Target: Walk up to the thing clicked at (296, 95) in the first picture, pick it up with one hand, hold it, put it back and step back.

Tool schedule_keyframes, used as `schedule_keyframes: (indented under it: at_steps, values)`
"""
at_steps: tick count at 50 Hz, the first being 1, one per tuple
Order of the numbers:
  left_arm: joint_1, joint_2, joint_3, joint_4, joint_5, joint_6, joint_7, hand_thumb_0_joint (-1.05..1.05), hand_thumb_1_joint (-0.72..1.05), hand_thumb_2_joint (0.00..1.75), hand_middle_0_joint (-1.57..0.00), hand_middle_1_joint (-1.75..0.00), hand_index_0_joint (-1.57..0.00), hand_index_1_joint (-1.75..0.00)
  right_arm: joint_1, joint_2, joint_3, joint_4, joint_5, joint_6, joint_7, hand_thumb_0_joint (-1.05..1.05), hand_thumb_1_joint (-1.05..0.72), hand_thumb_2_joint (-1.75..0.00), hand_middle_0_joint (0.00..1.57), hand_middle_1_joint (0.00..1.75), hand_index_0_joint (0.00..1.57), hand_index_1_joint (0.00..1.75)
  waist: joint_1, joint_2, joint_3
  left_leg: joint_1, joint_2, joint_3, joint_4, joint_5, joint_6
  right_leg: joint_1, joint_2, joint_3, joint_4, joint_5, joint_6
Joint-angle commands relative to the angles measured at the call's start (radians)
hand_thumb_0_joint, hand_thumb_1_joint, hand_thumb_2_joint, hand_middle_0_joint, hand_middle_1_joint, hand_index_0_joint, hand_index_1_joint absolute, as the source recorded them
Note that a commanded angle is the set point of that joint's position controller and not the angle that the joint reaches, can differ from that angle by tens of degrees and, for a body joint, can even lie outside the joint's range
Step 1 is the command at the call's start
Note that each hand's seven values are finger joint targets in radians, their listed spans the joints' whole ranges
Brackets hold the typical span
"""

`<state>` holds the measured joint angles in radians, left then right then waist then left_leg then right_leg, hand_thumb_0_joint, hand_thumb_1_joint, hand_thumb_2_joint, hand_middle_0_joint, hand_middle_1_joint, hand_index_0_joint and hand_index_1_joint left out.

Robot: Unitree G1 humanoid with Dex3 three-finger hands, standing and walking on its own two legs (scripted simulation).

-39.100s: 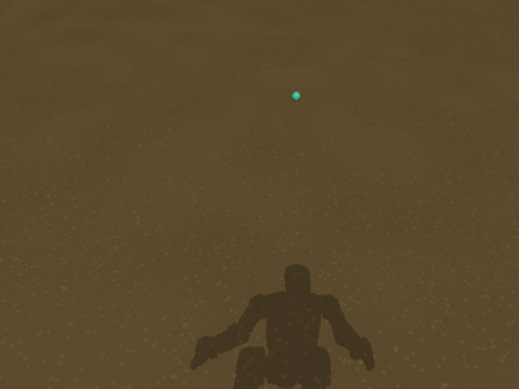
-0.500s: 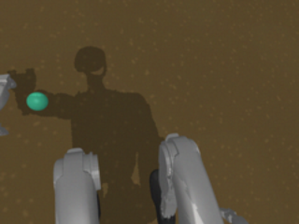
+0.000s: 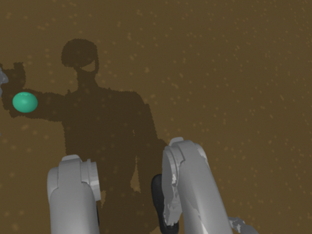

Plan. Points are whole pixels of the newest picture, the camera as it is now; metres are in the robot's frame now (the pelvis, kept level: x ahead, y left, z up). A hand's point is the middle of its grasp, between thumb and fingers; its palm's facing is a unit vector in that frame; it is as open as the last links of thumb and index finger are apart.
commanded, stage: approach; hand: left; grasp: from above
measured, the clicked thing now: (25, 102) +0.50 +0.30 -0.30
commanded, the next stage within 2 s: close in in 0.68 s
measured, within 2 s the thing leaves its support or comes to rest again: neither
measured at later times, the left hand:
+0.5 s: hand (17, 80) +0.52 +0.28 -0.18, palm faces -0.45 -0.07 -0.89, open 14.1 cm
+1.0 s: hand (9, 90) +0.49 +0.30 -0.18, palm faces -0.40 -0.06 -0.91, open 14.0 cm
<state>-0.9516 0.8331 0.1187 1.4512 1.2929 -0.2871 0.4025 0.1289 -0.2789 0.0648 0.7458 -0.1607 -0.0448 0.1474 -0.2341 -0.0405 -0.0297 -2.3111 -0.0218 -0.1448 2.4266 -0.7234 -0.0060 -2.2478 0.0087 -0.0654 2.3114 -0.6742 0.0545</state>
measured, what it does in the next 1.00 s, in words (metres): stands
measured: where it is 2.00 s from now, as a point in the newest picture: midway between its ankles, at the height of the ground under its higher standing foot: (129, 228)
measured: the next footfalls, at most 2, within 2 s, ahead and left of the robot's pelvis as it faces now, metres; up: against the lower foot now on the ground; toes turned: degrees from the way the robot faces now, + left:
none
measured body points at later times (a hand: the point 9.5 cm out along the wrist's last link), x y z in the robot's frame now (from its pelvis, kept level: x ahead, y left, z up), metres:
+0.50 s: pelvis +0.00 +0.00 +0.00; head +0.27 +0.05 +0.35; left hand +0.54 +0.28 -0.13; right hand -0.02 -0.26 -0.09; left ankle +0.07 +0.12 -0.30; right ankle +0.10 -0.13 -0.30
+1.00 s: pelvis -0.01 +0.01 +0.00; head +0.24 +0.12 +0.36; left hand +0.51 +0.30 -0.13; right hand +0.08 -0.28 -0.07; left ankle +0.07 +0.12 -0.30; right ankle +0.10 -0.13 -0.30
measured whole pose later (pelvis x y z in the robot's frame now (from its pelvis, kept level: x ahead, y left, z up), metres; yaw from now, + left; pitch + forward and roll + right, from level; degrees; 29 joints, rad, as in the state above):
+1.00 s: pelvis -0.01 +0.01 +0.00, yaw -2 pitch +33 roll -12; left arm -1.14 0.85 0.02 1.59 1.34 -0.20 0.44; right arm 0.08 -0.31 0.14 0.66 -0.15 -0.05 0.13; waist -0.33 -0.05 -0.02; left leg -2.34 -0.03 -0.16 2.44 -0.69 0.02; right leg -2.25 0.01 -0.09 2.29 -0.64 0.05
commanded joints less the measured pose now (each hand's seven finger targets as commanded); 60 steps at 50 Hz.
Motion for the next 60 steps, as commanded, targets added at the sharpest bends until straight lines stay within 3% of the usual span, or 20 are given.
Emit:
schedule_keyframes:
  at_steps: [1, 2, 6, 9, 13, 17, 21, 25, 29, 31, 35, 37, 39, 43, 47, 50, 54, 56, 59, 60]
  values:
    - [-0.436, 0.169, -0.036, -0.105, 0.0, -0.004, 0.065, 0.0, -0.55, 0.99, -0.06, -1.06, -0.07, -1.05, 0.244, -0.269, -0.068, 0.023, -0.006, -0.008, -0.015, 0.0, -0.91, -0.9, 0.2, 0.3, 0.2, 0.3, -0.086, 0.364, -0.619, 0.55, 0.01, 0.07, -0.257, 0.204, 0.031, 0.24, 0.032, -0.113, -0.203, 0.205, -0.079]
    - [-0.484, 0.171, -0.041, -0.108, -0.001, -0.002, 0.073, 0.0, -0.54, 0.99, -0.06, -1.06, -0.07, -1.05, 0.243, -0.274, -0.066, 0.022, -0.006, -0.011, -0.016, 0.0, -0.91, -0.9, 0.2, 0.3, 0.2, 0.3, -0.106, 0.374, -0.63, 0.549, 0.012, 0.065, -0.251, 0.203, 0.031, 0.239, 0.033, -0.118, -0.199, 0.207, -0.078]
    - [-0.556, 0.182, -0.056, -0.037, 0.033, 0.046, 0.106, 0.0, -0.56, 1.0, -0.06, -1.06, -0.07, -1.06, 0.257, -0.282, -0.04, 0.022, -0.016, -0.018, -0.02, 0.0, -0.91, -0.9, 0.2, 0.3, 0.2, 0.3, -0.125, 0.435, -0.632, 0.573, 0.012, 0.067, -0.254, 0.237, 0.024, 0.243, 0.033, -0.123, -0.184, 0.247, -0.079]
    - [-0.6, 0.253, -0.022, 0.013, 0.049, 0.098, 0.123, 0.0, -0.57, 1.01, -0.06, -1.05, -0.07, -1.05, 0.255, -0.297, -0.025, 0.004, -0.019, -0.017, -0.02, 0.0, -0.91, -0.9, 0.2, 0.3, 0.2, 0.3, -0.135, 0.474, -0.639, 0.577, 0.018, 0.058, -0.259, 0.247, 0.017, 0.226, 0.028, -0.13, -0.166, 0.257, -0.083]
    - [-0.576, 0.287, -0.008, 0.052, 0.055, 0.173, 0.124, 0.0, -0.57, 1.01, -0.06, -1.05, -0.06, -1.05, 0.251, -0.301, 0.004, -0.035, -0.012, -0.008, -0.018, 0.0, -0.91, -0.9, 0.2, 0.3, 0.2, 0.3, -0.13, 0.503, -0.67, 0.576, 0.015, 0.07, -0.259, 0.274, 0.02, 0.272, 0.032, -0.122, -0.167, 0.293, -0.09]
    - [-0.49, 0.354, 0.016, 0.011, 0.005, 0.236, 0.076, 0.0, -0.57, 1.0, -0.06, -1.04, -0.06, -1.04, 0.243, -0.308, 0.02, -0.073, 0.015, -0.002, -0.014, 0.0, -0.91, -0.9, 0.2, 0.3, 0.2, 0.3, -0.094, 0.465, -0.725, 0.514, 0.012, 0.094, -0.236, 0.313, 0.038, 0.402, 0.037, -0.102, -0.183, 0.338, -0.085]
    - [-0.363, 0.351, 0.007, 0.016, -0.081, 0.262, -0.008, 0.0, -0.56, 0.98, -0.06, -1.05, -0.07, -1.04, 0.238, -0.297, 0.033, -0.092, 0.04, 0.015, -0.013, 0.0, -0.91, -0.9, 0.2, 0.3, 0.2, 0.3, -0.083, 0.325, -0.666, 0.383, 0.012, 0.095, -0.234, 0.263, 0.06, 0.477, 0.049, -0.091, -0.205, 0.306, -0.073]
    - [-0.266, 0.385, 0.022, -0.062, -0.135, 0.22, -0.103, 0.0, -0.55, 0.97, -0.06, -1.06, -0.07, -1.04, 0.238, -0.302, 0.036, -0.106, 0.046, 0.032, -0.018, 0.0, -0.91, -0.9, 0.2, 0.3, 0.2, 0.3, -0.061, 0.299, -0.64, 0.354, 0.01, 0.094, -0.232, 0.263, 0.055, 0.515, 0.046, -0.083, -0.211, 0.286, -0.074]
    - [-0.29, 0.365, 0.038, -0.208, -0.157, 0.114, -0.159, 0.0, -0.52, 0.95, -0.08, -1.05, -0.1, -1.04, 0.27, -0.311, 0.022, -0.102, 0.035, 0.047, -0.021, 0.0, -0.91, -0.9, 0.2, 0.3, 0.2, 0.3, -0.079, 0.301, -0.63, 0.376, 0.007, 0.089, -0.209, 0.262, 0.041, 0.501, 0.041, -0.09, -0.233, 0.264, -0.083]
    - [-0.321, 0.347, 0.043, -0.263, -0.154, 0.049, -0.15, 0.0, -0.5, 0.94, -0.11, -1.04, -0.12, -1.03, 0.285, -0.31, 0.009, -0.094, 0.026, 0.048, -0.021, 0.0, -0.91, -0.9, 0.2, 0.3, 0.2, 0.3, -0.081, 0.325, -0.656, 0.418, 0.012, 0.077, -0.208, 0.234, 0.032, 0.469, 0.046, -0.104, -0.239, 0.225, -0.087]
    - [-0.39, 0.228, -0.029, -0.408, -0.124, -0.038, -0.099, 0.0, -0.51, 0.95, -0.08, -1.04, -0.1, -1.02, 0.286, -0.303, -0.034, -0.072, 0.015, 0.039, -0.024, 0.0, -0.9, -0.89, 0.2, 0.3, 0.2, 0.3, -0.111, 0.44, -0.671, 0.565, 0.019, 0.063, -0.23, 0.198, 0.008, 0.35, 0.041, -0.12, -0.233, 0.199, -0.091]
    - [-0.432, 0.188, -0.063, -0.414, -0.104, -0.041, -0.066, 0.0, -0.53, 1.0, -0.08, -1.04, -0.09, -1.03, 0.27, -0.294, -0.045, -0.05, 0.015, 0.038, -0.021, 0.0, -0.9, -0.9, 0.2, 0.3, 0.2, 0.3, -0.103, 0.479, -0.677, 0.616, 0.021, 0.052, -0.258, 0.189, 0.002, 0.29, 0.039, -0.126, -0.213, 0.198, -0.092]
    - [-0.468, 0.174, -0.08, -0.347, -0.074, -0.023, -0.024, 0.0, -0.52, 1.07, -0.09, -1.07, -0.09, -1.07, 0.252, -0.291, -0.044, -0.034, 0.015, 0.038, -0.023, 0.0, -0.9, -0.9, 0.2, 0.3, 0.2, 0.3, -0.112, 0.503, -0.646, 0.623, 0.02, 0.043, -0.279, 0.175, -0.001, 0.243, 0.035, -0.134, -0.198, 0.196, -0.092]
    - [-0.478, 0.161, -0.089, -0.097, 0.001, 0.038, 0.056, 0.0, -0.54, 1.0, -0.07, -1.02, -0.07, -1.01, 0.239, -0.299, -0.025, -0.009, 0.012, 0.03, -0.026, 0.0, -0.9, -0.9, 0.2, 0.3, 0.2, 0.3, -0.141, 0.449, -0.527, 0.559, 0.017, 0.038, -0.288, 0.169, 0.004, 0.172, 0.03, -0.146, -0.19, 0.204, -0.088]
    - [-0.484, 0.203, -0.081, 0.064, 0.05, 0.099, 0.085, 0.0, -0.52, 0.99, -0.07, -1.05, -0.08, -1.03, 0.228, -0.301, 0.002, -0.026, 0.008, 0.015, -0.021, 0.0, -0.9, -0.9, 0.2, 0.3, 0.2, 0.3, -0.129, 0.407, -0.505, 0.502, 0.008, 0.054, -0.275, 0.196, 0.021, 0.189, 0.03, -0.138, -0.187, 0.23, -0.088]
    - [-0.47, 0.225, -0.06, 0.096, 0.048, 0.139, 0.088, 0.0, -0.51, 0.96, -0.06, -1.04, -0.07, -1.03, 0.228, -0.309, 0.009, -0.057, 0.007, -0.002, -0.014, 0.0, -0.9, -0.9, 0.2, 0.3, 0.2, 0.3, -0.135, 0.431, -0.534, 0.54, 0.01, 0.048, -0.28, 0.233, 0.019, 0.217, 0.025, -0.136, -0.177, 0.254, -0.083]
    - [-0.48, 0.239, -0.051, 0.085, 0.006, 0.16, 0.069, 0.0, -0.51, 0.96, -0.06, -1.04, -0.07, -1.03, 0.216, -0.32, 0.018, -0.096, 0.011, -0.018, -0.007, 0.0, -0.9, -0.9, 0.2, 0.3, 0.2, 0.3, -0.153, 0.422, -0.572, 0.529, 0.014, 0.033, -0.281, 0.207, 0.022, 0.239, 0.028, -0.134, -0.176, 0.234, -0.082]
    - [-0.482, 0.276, -0.041, 0.071, -0.006, 0.155, 0.056, 0.0, -0.52, 0.96, -0.06, -1.04, -0.07, -1.03, 0.227, -0.319, 0.03, -0.099, 0.012, -0.023, -0.006, 0.0, -0.9, -0.9, 0.2, 0.3, 0.2, 0.3, -0.153, 0.434, -0.575, 0.511, 0.014, 0.037, -0.268, 0.206, 0.025, 0.264, 0.03, -0.13, -0.175, 0.234, -0.084]
    - [-0.483, 0.379, 0.021, 0.0, -0.015, 0.131, 0.047, 0.0, -0.53, 0.97, -0.06, -1.04, -0.07, -1.03, 0.245, -0.329, 0.043, -0.107, 0.007, -0.031, -0.01, 0.0, -0.9, -0.9, 0.2, 0.3, 0.2, 0.3, -0.154, 0.43, -0.607, 0.512, 0.016, 0.055, -0.226, 0.255, 0.029, 0.328, 0.036, -0.123, -0.173, 0.27, -0.083]
    - [-0.483, 0.384, 0.019, -0.011, -0.018, 0.119, 0.045, 0.0, -0.53, 0.97, -0.06, -1.03, -0.07, -1.03, 0.243, -0.325, 0.049, -0.107, 0.006, -0.036, -0.008, 0.0, -0.9, -0.9, 0.2, 0.3, 0.2, 0.3, -0.149, 0.442, -0.603, 0.504, 0.015, 0.06, -0.224, 0.256, 0.027, 0.336, 0.036, -0.121, -0.171, 0.267, -0.086]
